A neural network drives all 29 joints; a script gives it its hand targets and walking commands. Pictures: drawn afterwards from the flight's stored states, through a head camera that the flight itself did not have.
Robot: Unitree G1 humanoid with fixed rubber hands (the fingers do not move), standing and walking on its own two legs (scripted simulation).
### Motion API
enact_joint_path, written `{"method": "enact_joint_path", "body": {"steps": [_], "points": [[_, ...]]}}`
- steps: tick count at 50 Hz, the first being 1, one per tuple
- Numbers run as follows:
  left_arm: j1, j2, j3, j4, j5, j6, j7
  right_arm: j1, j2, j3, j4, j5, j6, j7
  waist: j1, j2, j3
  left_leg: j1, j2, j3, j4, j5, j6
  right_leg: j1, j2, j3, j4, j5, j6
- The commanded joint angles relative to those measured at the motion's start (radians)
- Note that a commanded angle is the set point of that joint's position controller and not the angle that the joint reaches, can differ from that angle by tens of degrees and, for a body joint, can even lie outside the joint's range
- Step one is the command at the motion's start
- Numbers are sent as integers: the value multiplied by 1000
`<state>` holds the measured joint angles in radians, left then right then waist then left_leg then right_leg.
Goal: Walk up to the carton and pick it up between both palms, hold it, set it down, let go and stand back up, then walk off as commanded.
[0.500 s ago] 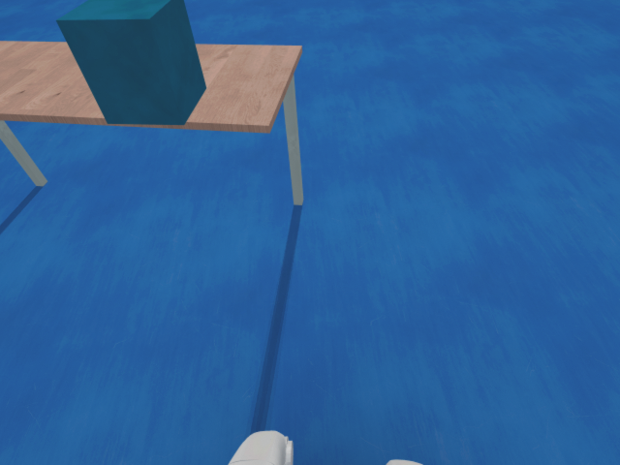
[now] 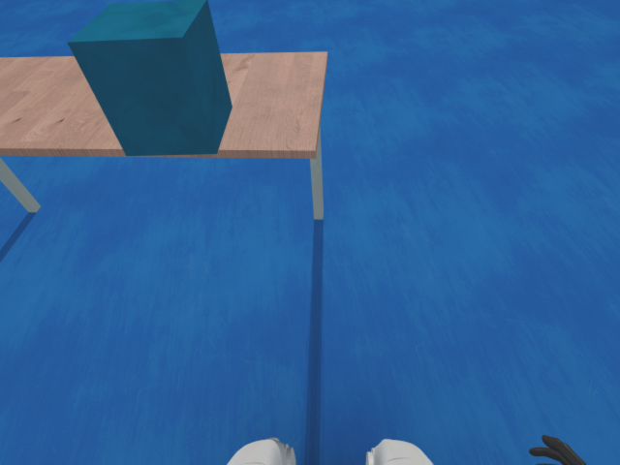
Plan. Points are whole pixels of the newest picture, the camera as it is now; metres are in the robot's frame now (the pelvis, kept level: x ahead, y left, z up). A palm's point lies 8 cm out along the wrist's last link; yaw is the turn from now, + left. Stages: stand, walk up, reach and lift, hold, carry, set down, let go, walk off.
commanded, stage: walk up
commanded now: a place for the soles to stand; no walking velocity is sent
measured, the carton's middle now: (165, 80) +0.85 +0.30 +0.10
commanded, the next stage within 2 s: none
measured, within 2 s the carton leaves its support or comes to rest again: neither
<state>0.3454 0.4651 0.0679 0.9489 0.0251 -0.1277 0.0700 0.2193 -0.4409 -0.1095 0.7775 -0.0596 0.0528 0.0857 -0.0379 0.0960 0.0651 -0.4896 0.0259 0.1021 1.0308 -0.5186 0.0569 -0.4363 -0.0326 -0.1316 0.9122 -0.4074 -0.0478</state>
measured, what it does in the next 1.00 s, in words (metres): steps to the left: left foot, then right foot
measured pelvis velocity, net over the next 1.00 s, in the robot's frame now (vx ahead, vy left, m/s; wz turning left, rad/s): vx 0.26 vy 0.36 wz -0.07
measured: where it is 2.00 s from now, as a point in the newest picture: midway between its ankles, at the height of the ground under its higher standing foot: (181, 425)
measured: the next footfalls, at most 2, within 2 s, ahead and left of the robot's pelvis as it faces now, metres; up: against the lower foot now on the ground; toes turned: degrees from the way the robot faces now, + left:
left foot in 0.26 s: +0.22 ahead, +0.27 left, +0.00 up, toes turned +3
right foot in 0.54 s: +0.27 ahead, +0.08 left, +0.00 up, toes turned -11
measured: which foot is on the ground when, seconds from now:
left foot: up 0.00-0.24, down 0.26-0.56, up 0.58-0.82, down 0.84-1.00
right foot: down 0.00-0.28, up 0.30-0.52, down 0.54-0.86, up 0.88-1.00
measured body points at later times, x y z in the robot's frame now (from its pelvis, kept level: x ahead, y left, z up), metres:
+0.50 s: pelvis +0.15 +0.18 +0.00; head +0.16 +0.16 +0.44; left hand +0.26 +0.54 -0.08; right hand +0.19 -0.15 -0.12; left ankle +0.18 +0.27 -0.68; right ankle +0.20 +0.08 -0.67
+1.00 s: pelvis +0.26 +0.36 -0.02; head +0.27 +0.35 +0.43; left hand +0.36 +0.73 -0.09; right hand +0.34 +0.01 -0.11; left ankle +0.33 +0.45 -0.68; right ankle +0.26 +0.21 -0.63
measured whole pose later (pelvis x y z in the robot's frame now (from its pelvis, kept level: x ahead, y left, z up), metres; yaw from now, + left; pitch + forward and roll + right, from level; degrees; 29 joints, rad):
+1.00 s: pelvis +0.26 +0.36 -0.02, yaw -4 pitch -5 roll +0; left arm 0.25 0.51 0.05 0.97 0.01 -0.07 0.10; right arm 0.22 -0.45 -0.11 0.77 -0.02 0.03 0.06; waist -0.03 0.03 0.11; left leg -0.50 0.03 0.09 1.06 -0.47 0.04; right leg -0.56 -0.10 0.02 1.36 -0.49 -0.05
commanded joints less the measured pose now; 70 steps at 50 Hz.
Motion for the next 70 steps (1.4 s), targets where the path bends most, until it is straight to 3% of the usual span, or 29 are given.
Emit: {"method": "enact_joint_path", "body": {"steps": [1,5,9,11,12,13,14,15,16,21,25,26,27,28,30,34,39,42,43,44,45,46,49,56,58,60,62,68,70], "points": [[82,420,110,-63,-13,-21,47,-218,-254,-61,-132,0,-17,-1,104,-58,84,-527,109,-254,215,68,-70,276,-490,870,-665,-487,-251],[19,350,97,-60,-10,-28,28,-92,-253,-66,-54,13,-30,2,42,-201,54,-315,113,-198,101,105,-60,224,-341,506,-494,97,-184],[-10,394,102,-82,-8,-29,22,-117,-239,-62,-84,21,-25,26,42,-272,11,-141,141,-156,-44,77,-54,84,-323,376,-437,30,-184],[-111,396,92,-98,3,-15,21,-17,-240,-83,-48,31,-25,28,-45,-259,-6,129,80,-85,-158,100,-42,-82,-284,304,-318,41,-165],[-146,359,70,-100,10,-8,19,119,-246,-96,-6,40,-29,24,-98,-178,-83,376,57,-76,-228,116,-51,-234,-219,174,-143,13,-111],[-109,247,34,-97,13,4,27,298,-300,-113,56,26,-39,11,-203,215,-117,561,-7,-112,-315,25,-51,-371,-101,80,237,91,-63],[-60,179,3,-123,-8,3,29,244,-391,-126,9,27,-49,-1,-177,503,-94,497,244,-653,-720,-255,61,-534,68,-11,450,-209,-13],[-84,277,26,-93,-5,20,42,134,-405,-113,-20,58,-45,-1,-102,236,-65,311,356,-891,-834,-499,193,-425,-19,178,485,-211,-9],[-83,302,31,-74,-4,16,37,65,-389,-115,-48,54,-44,-13,-73,37,-20,250,372,-856,-797,-498,183,-430,-45,176,508,-145,-10],[5,283,39,20,-28,8,16,-28,-299,-61,-81,25,-53,-33,-4,148,94,46,238,-496,-635,-210,187,-245,-103,76,256,-81,-2],[109,254,58,38,-15,-12,15,-73,-257,-42,-116,20,-40,-25,72,35,-8,-135,239,-373,-472,75,181,182,-40,30,-125,35,-43],[224,268,82,63,-9,-15,27,-97,-198,-25,-136,16,-38,-21,148,-15,-49,-301,176,-293,-276,152,100,435,-56,143,-218,62,-64],[276,380,116,50,-3,-12,40,-51,-101,-2,-149,23,-51,-20,170,-334,-124,-389,-6,-69,97,140,-12,523,-313,569,-503,-104,-78],[158,444,126,1,-13,-6,48,-55,-187,-16,-141,20,-35,-32,172,-241,-184,-432,-15,-165,200,-52,-43,536,-497,940,-599,-170,-198],[83,387,105,-45,-33,-13,52,-70,-243,-33,-115,10,-29,-49,132,-102,-101,-470,61,-256,298,-40,-82,517,-504,789,-463,187,-282],[16,326,78,-61,-19,-16,56,5,-226,-37,-61,19,-23,-42,51,-227,-32,-318,100,-205,225,-8,-66,322,-373,461,-322,622,-226],[-97,390,100,-121,-1,-13,47,46,-222,-59,-64,42,-11,5,-27,-305,-63,27,112,-132,-28,86,-59,-19,-311,278,-318,208,-166],[-144,289,42,-119,17,12,43,255,-241,-91,12,23,-8,5,-143,-56,-86,449,-21,-14,-184,77,-43,-377,-136,78,-7,-94,-85],[-132,197,9,-132,0,18,43,336,-309,-107,11,10,-13,-3,-212,272,-83,438,105,-297,-436,-250,24,-496,-18,-11,328,-131,-43],[-180,215,15,-146,-16,28,55,210,-393,-106,-7,35,-18,-14,-172,342,-41,275,293,-854,-836,-527,101,-526,47,94,496,-318,-17],[-154,294,37,-127,-5,34,58,115,-393,-111,-70,49,-25,-18,-85,197,14,203,341,-928,-852,-556,150,-462,-27,159,542,-201,-18],[-100,293,32,-86,-25,26,45,67,-355,-93,-66,46,-29,-28,-66,60,-2,281,329,-811,-757,-452,163,-500,-43,167,525,-121,3],[-42,278,36,-33,-30,28,28,32,-315,-66,-74,36,-54,-57,-15,62,69,141,281,-670,-696,-237,70,-377,-109,147,462,-21,8],[-70,210,38,-31,-17,23,-13,45,-271,-32,-44,21,-82,-69,22,36,21,105,329,-556,-616,171,146,-128,-76,121,65,-103,-4],[-20,207,45,-14,-18,24,-8,-22,-241,-5,-61,32,-83,-75,85,-4,-28,-81,248,-338,-454,309,103,217,-52,82,-156,144,-25],[0,286,73,-37,-15,22,-2,23,-141,15,-61,42,-93,-78,130,-231,-103,-185,65,-129,-65,485,-76,355,-260,501,-364,127,-139],[-63,301,67,-66,-25,36,0,16,-224,-14,-43,45,-69,-97,112,-216,-135,-104,27,-196,112,-131,-101,238,-458,739,-435,130,-340],[-269,223,20,-66,-5,44,-22,174,-175,12,94,62,-102,-99,-25,-213,-89,171,37,-136,-254,119,-17,12,-234,336,-263,337,-137],[-292,101,-7,-83,-30,68,-34,138,-226,-5,118,31,-130,-113,2,16,-57,211,187,-454,-560,272,34,-116,-57,119,70,212,-11]]}}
